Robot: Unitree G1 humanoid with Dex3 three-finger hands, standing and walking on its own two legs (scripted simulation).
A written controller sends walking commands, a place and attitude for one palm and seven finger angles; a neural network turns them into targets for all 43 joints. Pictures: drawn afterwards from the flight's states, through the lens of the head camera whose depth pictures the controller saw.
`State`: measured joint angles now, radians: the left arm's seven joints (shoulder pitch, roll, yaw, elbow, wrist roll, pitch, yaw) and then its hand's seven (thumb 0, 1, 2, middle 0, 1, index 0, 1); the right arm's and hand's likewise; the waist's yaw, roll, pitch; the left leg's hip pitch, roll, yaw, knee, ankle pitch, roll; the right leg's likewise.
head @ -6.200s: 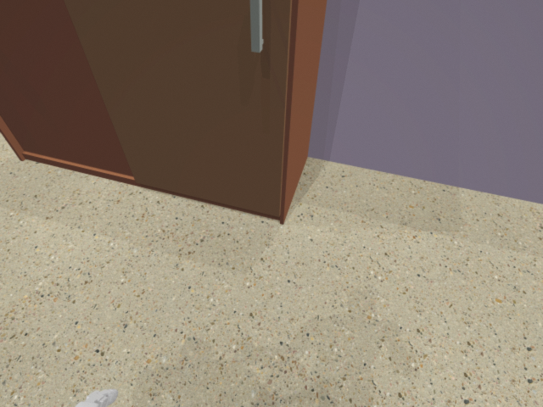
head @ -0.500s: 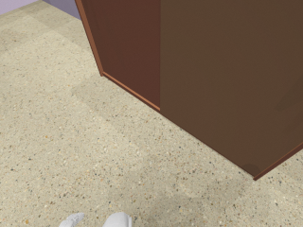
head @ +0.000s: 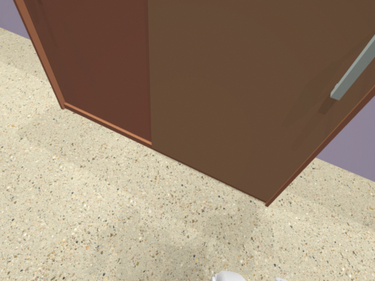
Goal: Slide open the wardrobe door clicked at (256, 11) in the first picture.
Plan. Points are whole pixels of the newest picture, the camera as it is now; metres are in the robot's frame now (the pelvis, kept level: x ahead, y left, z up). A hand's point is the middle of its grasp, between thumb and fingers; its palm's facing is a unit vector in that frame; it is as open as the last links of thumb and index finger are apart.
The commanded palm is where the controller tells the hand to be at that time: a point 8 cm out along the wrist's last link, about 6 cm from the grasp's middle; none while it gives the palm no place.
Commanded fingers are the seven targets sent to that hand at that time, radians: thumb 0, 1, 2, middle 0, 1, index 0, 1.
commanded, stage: turn to face it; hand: right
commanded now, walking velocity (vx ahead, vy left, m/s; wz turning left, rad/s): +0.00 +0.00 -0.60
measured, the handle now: (357, 63) +0.67 -0.40 +0.17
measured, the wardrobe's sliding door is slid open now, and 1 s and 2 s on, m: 0.00 0.00 0.00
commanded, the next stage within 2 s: take the last steps up to it in 0.62 s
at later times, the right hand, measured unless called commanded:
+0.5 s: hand out of the picture -0.01 -0.28 -0.17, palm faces +0.29 +0.93 -0.24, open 7.4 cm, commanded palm none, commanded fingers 0.00 -0.90 -0.90 0.20 0.30 0.20 0.30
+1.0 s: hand out of the picture -0.06 -0.18 -0.15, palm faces +0.42 +0.87 -0.25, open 7.3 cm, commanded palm none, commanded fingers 0.00 -0.90 -0.90 0.20 0.30 0.20 0.30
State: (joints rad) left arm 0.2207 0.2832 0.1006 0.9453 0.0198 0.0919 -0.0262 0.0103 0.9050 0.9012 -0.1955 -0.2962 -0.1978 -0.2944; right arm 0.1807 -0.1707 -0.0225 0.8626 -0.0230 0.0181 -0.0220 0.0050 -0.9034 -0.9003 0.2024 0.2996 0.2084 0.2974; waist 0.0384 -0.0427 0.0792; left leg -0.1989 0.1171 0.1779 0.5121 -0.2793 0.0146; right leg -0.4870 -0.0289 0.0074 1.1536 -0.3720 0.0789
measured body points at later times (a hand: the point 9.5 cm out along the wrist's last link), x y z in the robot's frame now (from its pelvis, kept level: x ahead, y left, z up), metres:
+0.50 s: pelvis -0.02 -0.06 +0.00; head +0.01 -0.09 +0.45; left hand +0.14 +0.15 -0.13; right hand -0.02 -0.33 -0.15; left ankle +0.00 +0.10 -0.66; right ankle -0.03 -0.14 -0.74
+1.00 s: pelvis +0.01 -0.01 +0.01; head +0.02 +0.03 +0.46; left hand +0.11 +0.22 -0.16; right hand -0.08 -0.22 -0.13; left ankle +0.01 +0.09 -0.74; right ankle -0.06 -0.16 -0.66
